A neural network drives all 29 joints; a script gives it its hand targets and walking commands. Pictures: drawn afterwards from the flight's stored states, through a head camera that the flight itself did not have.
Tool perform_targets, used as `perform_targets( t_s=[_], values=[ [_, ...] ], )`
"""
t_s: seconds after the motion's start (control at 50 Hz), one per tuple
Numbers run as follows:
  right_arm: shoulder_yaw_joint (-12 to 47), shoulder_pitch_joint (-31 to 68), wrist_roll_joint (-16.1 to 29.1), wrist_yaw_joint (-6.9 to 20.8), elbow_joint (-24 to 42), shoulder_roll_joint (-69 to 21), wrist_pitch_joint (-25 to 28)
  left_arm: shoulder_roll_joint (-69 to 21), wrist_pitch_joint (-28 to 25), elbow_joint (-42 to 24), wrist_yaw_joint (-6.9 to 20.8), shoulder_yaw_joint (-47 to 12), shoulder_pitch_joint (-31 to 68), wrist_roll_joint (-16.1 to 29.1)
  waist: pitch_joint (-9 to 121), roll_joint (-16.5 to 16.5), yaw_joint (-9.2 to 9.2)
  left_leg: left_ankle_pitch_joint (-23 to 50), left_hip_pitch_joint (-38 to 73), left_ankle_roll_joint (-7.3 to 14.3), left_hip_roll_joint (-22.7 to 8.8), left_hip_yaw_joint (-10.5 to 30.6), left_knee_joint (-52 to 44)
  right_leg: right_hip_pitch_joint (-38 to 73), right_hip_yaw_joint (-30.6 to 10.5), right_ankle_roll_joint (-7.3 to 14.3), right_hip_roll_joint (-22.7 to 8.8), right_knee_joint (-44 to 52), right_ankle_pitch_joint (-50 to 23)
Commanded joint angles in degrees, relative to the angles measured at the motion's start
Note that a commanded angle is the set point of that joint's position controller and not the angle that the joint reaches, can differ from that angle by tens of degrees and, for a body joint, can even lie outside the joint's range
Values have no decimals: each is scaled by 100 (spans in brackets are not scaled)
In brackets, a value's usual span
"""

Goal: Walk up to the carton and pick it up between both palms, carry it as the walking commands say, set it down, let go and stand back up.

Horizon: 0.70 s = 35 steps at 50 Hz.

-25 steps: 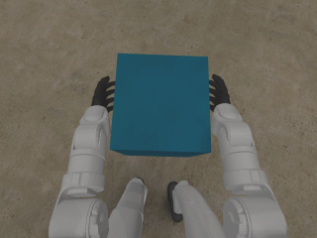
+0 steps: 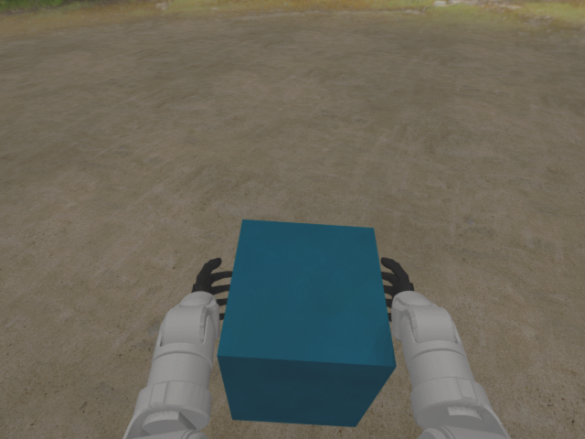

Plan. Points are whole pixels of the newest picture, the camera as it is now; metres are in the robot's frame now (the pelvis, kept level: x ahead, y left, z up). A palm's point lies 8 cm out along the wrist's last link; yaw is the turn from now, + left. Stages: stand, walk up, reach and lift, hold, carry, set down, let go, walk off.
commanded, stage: reach and lift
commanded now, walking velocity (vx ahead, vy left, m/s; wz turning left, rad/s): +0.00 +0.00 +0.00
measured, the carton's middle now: (300, 326) +0.32 +0.02 +0.00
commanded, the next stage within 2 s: hold in 1.24 s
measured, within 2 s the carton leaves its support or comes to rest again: neither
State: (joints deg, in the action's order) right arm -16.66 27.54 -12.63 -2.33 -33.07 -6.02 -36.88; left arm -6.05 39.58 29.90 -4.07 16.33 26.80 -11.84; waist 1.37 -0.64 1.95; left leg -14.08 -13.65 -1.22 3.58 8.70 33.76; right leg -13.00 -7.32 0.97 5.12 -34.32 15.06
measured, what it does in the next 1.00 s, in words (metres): stands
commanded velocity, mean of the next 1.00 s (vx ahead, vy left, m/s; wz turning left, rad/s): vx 0.00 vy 0.00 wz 0.00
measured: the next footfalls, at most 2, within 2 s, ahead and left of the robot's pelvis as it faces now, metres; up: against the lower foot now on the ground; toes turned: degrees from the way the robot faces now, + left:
none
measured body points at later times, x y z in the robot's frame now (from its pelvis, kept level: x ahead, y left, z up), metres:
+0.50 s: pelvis +0.03 +0.01 +0.01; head +0.00 +0.01 +0.46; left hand +0.32 +0.16 +0.03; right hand +0.32 -0.14 +0.03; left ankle +0.05 +0.13 -0.73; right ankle +0.04 -0.11 -0.73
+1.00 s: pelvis +0.01 +0.01 +0.01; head -0.04 +0.02 +0.45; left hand +0.31 +0.15 +0.03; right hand +0.31 -0.14 +0.04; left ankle +0.05 +0.13 -0.73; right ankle +0.04 -0.11 -0.73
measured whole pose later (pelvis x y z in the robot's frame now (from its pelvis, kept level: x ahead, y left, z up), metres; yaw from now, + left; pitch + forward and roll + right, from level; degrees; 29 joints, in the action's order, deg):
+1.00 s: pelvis +0.01 +0.01 +0.01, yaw +0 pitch -6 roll +0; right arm -11.0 14.5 -10.7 -4.0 -16.1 -8.5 -43.1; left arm -5.8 43.4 16.8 -3.0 9.7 14.8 -9.0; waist 0.5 -1.1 -0.2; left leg -13.4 -10.3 -0.6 3.3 8.3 30.3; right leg -9.3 -7.1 0.7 4.5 -30.0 14.1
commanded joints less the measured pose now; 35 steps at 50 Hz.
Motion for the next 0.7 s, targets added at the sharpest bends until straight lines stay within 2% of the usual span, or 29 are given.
perform_targets(
  t_s=[0.0,0.02,0.04,0.06,0.08,0.1,0.12,0.14,0.16,0.18,0.2,0.22,0.28,0.32,0.34,0.36,0.38,0.44,0.46,0.48,0.5,0.52,0.54,0.56,0.58,0.6,0.64,0.66,0.68],
  values=[
    [2944,4209,1392,1700,382,-6429,-36,-6119,-80,-553,1542,-2700,4044,1244,1257,-393,237,-54,803,187,69,-447,-846,-198,144,-47,-116,1215,569],
    [3195,4275,1565,1689,575,-6586,-31,-6106,-25,-835,1588,-2599,4044,1258,1377,-96,365,202,948,208,124,-456,-784,63,-83,-80,-278,1251,362],
    [2890,3877,1421,1657,410,-6245,-61,-6291,15,-692,1572,-2843,4083,1340,1047,252,-12,113,918,75,57,-416,-848,-119,5,27,-228,1258,372],
    [2807,3868,1418,1636,343,-6330,-99,-6113,45,-1063,1562,-2895,4212,1339,1135,158,-64,285,1245,148,6,-344,-884,-220,-8,3,-279,1307,273],
    [3006,4128,1591,1624,879,-6219,-33,-6210,76,-1014,1641,-3174,4194,1530,1481,316,-110,351,1155,79,93,-390,-793,239,-87,44,-290,1304,-20],
    [3214,3996,1710,1616,1427,-6223,-8,-6598,39,-1254,1633,-3403,3757,1668,1645,190,-150,983,1438,39,24,-328,-839,349,41,82,-212,1229,-689],
    [3731,4203,1905,1561,1846,-6468,66,-6557,-14,-1367,1646,-3530,3944,1741,2188,149,1,1209,1520,69,83,-390,-631,503,-151,-21,-320,1152,-869],
    [4185,4390,2067,1525,2329,-6552,86,-6568,-68,-1637,1625,-3714,3584,1805,2639,-120,182,1898,1780,96,77,-393,-640,800,-17,-114,-217,1033,-1763],
    [4001,3610,2026,1505,2154,-6378,-22,-6401,13,-2112,1608,-3944,3708,1952,2234,81,-236,1847,1421,30,124,-395,-748,992,33,-124,-142,1034,-1965],
    [4268,3793,2241,1443,2840,-6406,14,-6644,37,-2220,1567,-4072,3286,1924,2889,295,-91,2484,1475,-15,125,-378,-749,1528,-37,-134,-153,881,-2812],
    [4251,3242,2041,1427,2465,-6383,-170,-6559,107,-2283,1529,-4001,3057,1875,2519,300,64,2480,1516,-11,34,-331,-849,1282,-10,-80,-144,971,-2525],
    [4337,3296,2034,1417,2748,-6276,-144,-6374,83,-2334,1498,-3995,2683,1765,2395,32,128,2459,1367,25,135,-364,-841,1289,27,-182,-94,1030,-2526],
    [4150,2649,1911,1383,2411,-5987,-201,-6245,81,-2923,1456,-4507,3277,2103,2212,168,-313,2152,1447,-21,50,-280,-920,1071,39,-60,-78,1042,-2098],
    [4236,2458,1818,1348,2790,-5719,-164,-6260,91,-2925,1422,-4675,2954,2034,2111,220,-385,2418,1602,-81,73,-286,-959,1004,49,-76,-74,1089,-2329],
    [4120,2116,1872,1352,2634,-5693,-204,-6025,109,-2924,1385,-4599,2600,1947,1987,336,-350,2850,1538,-127,33,-295,-993,965,117,-127,-14,1131,-2416],
    [4280,2443,1881,1341,3081,-5602,-159,-6142,63,-3055,1426,-4600,2749,2074,2651,391,-213,2792,1798,-142,12,-276,-844,1085,33,-55,-36,1066,-2353],
    [4271,2342,1862,1325,3106,-5568,-130,-6132,87,-3124,1394,-4750,2623,2057,2392,246,-396,2900,1698,-167,62,-265,-900,1127,105,-106,-34,1112,-2402],
    [4413,2188,1796,1336,2971,-5431,-213,-5965,50,-3077,1353,-4653,2592,1927,2524,285,-241,2733,1593,-146,95,-271,-960,1201,152,-159,-10,1114,-2418],
    [4553,2701,1923,1316,3298,-5615,-182,-6048,53,-2641,1388,-4527,2373,1859,2272,-127,-132,2128,1432,-16,69,-231,-878,1107,121,-134,-38,1060,-1994],
    [4651,2631,1940,1297,3303,-5633,-194,-5750,26,-2534,1352,-4342,2169,1686,2259,-340,-4,2109,1342,67,135,-268,-846,1112,73,-177,-57,1052,-2223],
    [4841,2537,1975,1319,3371,-5994,-175,-5827,-87,-2974,1369,-4592,2537,1798,2699,-327,114,2196,1360,84,92,-266,-817,1148,8,-179,-60,979,-2315],
    [4700,2792,1964,1325,3128,-5977,-211,-5904,-34,-2546,1399,-4285,2455,1681,2497,-248,132,1887,1284,105,111,-272,-830,1078,10,-192,-93,992,-2010],
    [4585,2461,1943,1335,3002,-5712,-148,-5927,-6,-2642,1419,-4624,2631,1835,2318,16,-203,2012,1631,11,129,-259,-860,680,59,-128,-55,1059,-1911],
    [4742,2652,2018,1347,3111,-5919,-181,-5957,-64,-2698,1405,-4558,2625,1784,2570,-88,-17,1924,1563,69,89,-282,-819,787,71,-184,-16,1040,-1739],
    [4503,2618,1922,1349,3037,-5709,-219,-5936,24,-2343,1384,-4308,2337,1644,2049,-10,-87,1476,1387,71,84,-300,-901,656,107,-126,-43,1046,-1342],
    [4438,2339,1875,1313,2733,-5892,-204,-5944,-47,-2705,1394,-4597,2917,1821,2449,51,-254,1721,1427,57,94,-261,-803,771,48,-113,-56,1015,-1622],
    [4157,2452,1738,1386,2582,-5760,-258,-5986,-11,-2491,1442,-4456,2869,1702,1934,101,-272,1225,1269,50,103,-255,-892,447,166,-83,-16,1087,-1050],
    [4346,2713,1826,1392,2676,-5718,-212,-6161,15,-2338,1460,-4476,2888,1750,1995,345,-293,1297,1286,24,121,-241,-899,549,126,-69,-81,1100,-1157],
    [4431,2920,1966,1391,2798,-5833,-165,-6032,-95,-2625,1508,-4523,3265,1933,2254,173,-246,1124,1412,80,46,-218,-804,372,67,-52,-101,1058,-851]
  ],
)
